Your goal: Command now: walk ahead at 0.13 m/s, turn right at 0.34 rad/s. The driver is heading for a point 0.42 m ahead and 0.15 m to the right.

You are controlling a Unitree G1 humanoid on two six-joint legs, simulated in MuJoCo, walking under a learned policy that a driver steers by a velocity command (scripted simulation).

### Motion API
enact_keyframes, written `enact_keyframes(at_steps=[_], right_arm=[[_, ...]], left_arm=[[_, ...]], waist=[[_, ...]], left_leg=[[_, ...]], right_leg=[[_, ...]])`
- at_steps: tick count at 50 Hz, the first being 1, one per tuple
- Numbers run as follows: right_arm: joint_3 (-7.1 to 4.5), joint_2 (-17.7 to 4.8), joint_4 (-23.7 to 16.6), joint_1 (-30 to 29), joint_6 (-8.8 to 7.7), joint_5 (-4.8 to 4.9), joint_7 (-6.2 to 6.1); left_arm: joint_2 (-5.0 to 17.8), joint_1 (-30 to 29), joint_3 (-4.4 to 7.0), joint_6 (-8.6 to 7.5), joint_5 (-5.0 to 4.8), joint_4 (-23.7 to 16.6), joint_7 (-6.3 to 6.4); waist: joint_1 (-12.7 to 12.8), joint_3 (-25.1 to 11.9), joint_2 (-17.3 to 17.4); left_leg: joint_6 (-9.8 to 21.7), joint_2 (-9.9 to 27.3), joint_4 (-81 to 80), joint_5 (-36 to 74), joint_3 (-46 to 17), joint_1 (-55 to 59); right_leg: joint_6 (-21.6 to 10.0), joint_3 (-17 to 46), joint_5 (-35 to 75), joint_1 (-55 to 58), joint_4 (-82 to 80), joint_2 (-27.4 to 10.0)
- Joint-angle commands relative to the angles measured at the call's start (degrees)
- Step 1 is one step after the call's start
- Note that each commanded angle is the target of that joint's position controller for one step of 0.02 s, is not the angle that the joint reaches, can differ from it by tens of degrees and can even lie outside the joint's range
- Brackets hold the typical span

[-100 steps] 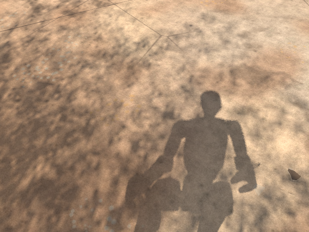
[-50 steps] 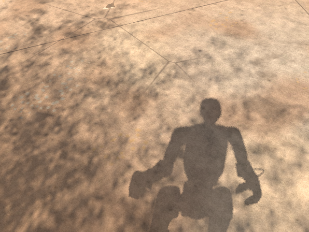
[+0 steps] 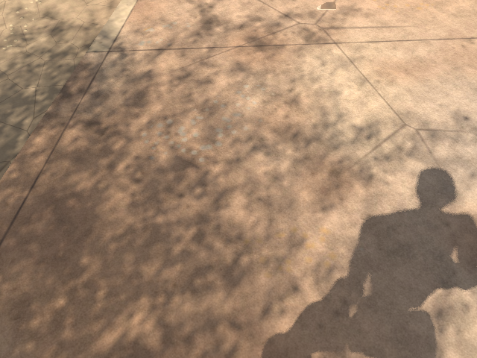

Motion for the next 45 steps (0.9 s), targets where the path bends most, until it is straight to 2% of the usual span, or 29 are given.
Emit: enact_keyframes(at_steps=[1,2,3,4,5,6,7,10,15,19,21,22,23,24,25,26,27,28,29,30,31,33,39,43,45], right_arm=[[-3.57,-13.14,0.17,17.96,-1.94,-1.74,-2.5],[-4.57,-16.38,-0.52,16.71,-0.6,-0.03,-2.16],[-3.85,-11.31,-1.2,15.2,0.28,1.65,-1.85],[-2.65,-7.59,-1.93,10.32,0.4,1.54,-2.11],[-1.89,-5.44,-2.51,6.39,0.68,1.06,-2.45],[-1.65,-4.99,-2.44,5.35,0.7,0.84,-2.91],[-1.81,-5.38,-2.1,5.46,0.66,0.6,-3.18],[-2.1,-5.79,-1.56,6.17,0.06,0.17,-3.22],[-2.73,-7.22,-1.17,6.43,0.69,-0.23,-2.94],[-3.68,-9.66,-0.82,7.56,1.43,-0.52,-2.11],[-4.14,-10.83,-0.61,7.84,1.79,-0.27,-1.77],[-4.35,-11.28,-0.52,7.48,2.05,0.11,-1.66],[-4.53,-11.16,0.0,8.54,2.39,0.15,-1.53],[-4.39,-9.51,0.57,11.08,2.82,-0.09,-1.19],[-3.03,-4.48,-3.38,10.42,3.34,0.29,-1.11],[-3.56,-7.62,-3.92,4.57,4.41,-0.4,-1.88],[-3.47,-6.75,-3.75,5.53,4.86,0.38,-1.76],[-3.54,-6.84,-2.89,6.96,4.56,0.91,-1.62],[-3.92,-7.73,-2.3,7.9,4.13,0.4,-1.66],[-4.15,-8.42,-1.34,9.38,3.96,-0.46,-1.5],[-4.29,-8.5,-1.27,9.73,3.98,-0.55,-1.32],[-4.11,-7.53,-1.88,8.85,4.26,0.04,-1.14],[-3.57,-6.76,-4.07,5.0,4.61,0.38,-1.72],[-3.23,-6.73,-5.06,4.98,3.93,1.0,-2.1],[-3.1,-6.84,-4.98,6.96,3.52,1.38,-2.32]], left_arm=[[6.77,-4.46,1.54,-0.97,-1.74,-7.26,0.46],[3.77,5.29,1.2,0.47,-2.5,-6.47,1.35],[9.15,3.81,2.6,2.24,-0.13,-4.21,1.92],[8.7,0.03,2.89,2.92,0.67,-4.58,1.39],[7.74,-2.17,2.95,3.42,0.99,-4.97,0.81],[7.38,-3.59,3.11,4.08,1.36,-5.35,0.2],[6.71,-2.79,3.08,4.7,1.57,-5.13,-0.26],[6.21,-3.59,3.23,5.57,1.19,-6.01,-0.81],[5.78,-11.23,2.62,6.92,1.45,-10.01,-2.23],[6.28,-14.51,2.34,6.85,0.99,-12.6,-2.78],[6.41,-14.8,2.35,6.46,0.77,-13.61,-2.79],[6.23,-13.74,2.34,6.04,0.76,-13.68,-2.72],[6.76,-11.92,2.48,5.43,0.77,-13.19,-2.47],[9.55,-10.12,3.13,4.66,1.26,-12.85,-1.8],[18.41,-11.05,5.1,4.35,1.3,-14.95,-1.2],[18.25,-6.95,5.76,4.54,1.53,-13.66,-0.67],[15.81,-8.78,5.02,4.64,1.19,-13.51,-0.2],[13.59,-12.82,4.38,4.82,0.81,-14.07,0.01],[12.53,-16.23,4.07,4.84,0.6,-14.99,0.18],[11.14,-17.29,3.7,4.72,0.41,-15.54,0.26],[10.63,-16.43,3.5,4.55,0.18,-15.59,0.08],[11.48,-14.35,3.85,4.18,0.08,-15.12,-0.18],[13.15,-10.76,4.72,4.42,0.91,-14.61,-0.16],[13.95,-11.97,5.18,4.72,1.27,-15.0,-0.61],[13.81,-13.61,5.22,4.83,1.23,-15.18,-0.81]], waist=[[-10.0,-15.74,2.97],[-6.55,-24.36,13.87],[-6.71,-20.93,4.74],[-5.41,-12.16,3.12],[-4.15,-7.71,3.27],[-3.69,-5.02,5.47],[-3.22,-4.59,6.55],[-2.55,-6.11,4.71],[-4.17,-5.04,5.84],[-5.43,-5.63,5.67],[-5.36,-6.03,5.56],[-4.36,-6.35,4.71],[-3.6,-6.64,2.63],[-3.35,-6.05,-5.47],[-4.28,-3.73,-22.09],[-0.08,-2.39,-12.83],[-2.54,-2.62,-10.51],[-4.71,-1.88,-8.82],[-5.95,-2.68,-9.42],[-6.07,-4.44,-9.84],[-5.89,-6.29,-8.63],[-5.19,-7.11,-6.81],[-2.66,-5.69,-8.73],[-2.98,-6.41,-9.04],[-3.99,-7.19,-9.54]], left_leg=[[5.03,17.45,-4.38,28.91,-14.14,33.49],[13.52,30.26,-2.97,44.39,-25.89,39.2],[13.71,26.57,-5.78,30.45,-24.31,32.08],[12.11,22.83,-9.37,20.12,-18.6,24.34],[10.43,19.59,-12.36,14.02,-14.05,18.98],[9.81,17.51,-14.2,13.14,-10.06,15.31],[9.98,16.21,-14.82,14.47,-6.92,12.57],[11.55,16.65,-14.78,16.16,-2.97,12.14],[11.66,17.76,-16.37,0.36,-0.21,11.85],[11.21,19.45,-14.05,-1.81,1.23,11.71],[10.16,20.22,-11.32,-0.07,1.82,12.6],[8.59,19.76,-8.57,0.16,3.3,11.83],[5.78,18.72,-4.79,-1.34,5.21,9.76],[1.48,15.13,4.23,-7.94,9.03,5.52],[-3.89,3.84,17.06,-29.93,12.44,-9.86],[-3.76,2.57,27.23,-31.29,2.69,-10.59],[-3.6,3.1,30.32,-27.02,-0.12,-10.18],[-3.17,3.61,29.81,-21.62,-1.37,-9.45],[-2.85,3.27,29.49,-18.31,-1.28,-9.39],[-3.0,2.62,31.1,-16.68,-0.57,-8.3],[-3.22,2.14,32.23,-16.42,-0.7,-7.56],[-3.74,2.03,30.74,-16.29,-1.24,-8.0],[-3.56,0.95,20.12,-18.51,-2.43,-6.68],[-2.37,-1.04,13.85,-19.62,-2.51,-0.15],[-1.47,-1.81,8.97,-19.52,-2.36,4.4]], right_leg=[[-1.06,3.44,21.32,-16.43,25.93,-4.27],[-0.67,-1.99,-17.21,-23.31,39.95,2.97],[-0.98,-0.61,-15.0,-24.75,44.45,-0.26],[-0.68,-0.86,-10.77,-26.14,44.82,-1.75],[0.01,-1.42,-7.15,-26.09,43.24,-3.31],[0.85,-1.95,-4.61,-25.49,42.41,-4.1],[1.65,-3.08,-2.72,-23.59,43.44,-3.67],[2.58,-3.51,-0.96,-23.37,42.08,-3.29],[2.53,-5.2,1.78,-23.47,30.08,-5.27],[1.16,-8.06,-0.55,-18.36,21.6,-4.57],[0.17,-9.02,-0.77,-15.95,16.45,-4.01],[-0.58,-9.55,1.85,-12.68,11.05,-3.39],[-1.42,-8.65,5.82,-8.27,4.52,-2.67],[-2.81,0.42,7.51,-4.81,-5.3,-7.3],[-9.78,26.05,17.93,-2.86,-10.45,-24.54],[-15.26,23.67,26.78,-6.34,-8.54,-25.39],[-15.14,18.45,28.52,-7.29,-7.28,-21.94],[-12.86,14.11,26.22,-8.19,-7.45,-17.84],[-11.06,11.87,25.92,-7.02,-6.98,-14.78],[-11.01,10.29,31.07,-6.03,-5.93,-13.3],[-11.22,10.19,34.42,-4.9,-5.14,-13.06],[-11.61,11.3,34.83,-3.17,-4.64,-13.17],[-12.84,17.93,26.29,-3.31,-4.14,-13.27],[-12.1,21.54,28.75,-6.83,-2.38,-12.26],[-10.82,22.98,30.86,-7.95,-1.47,-11.66]])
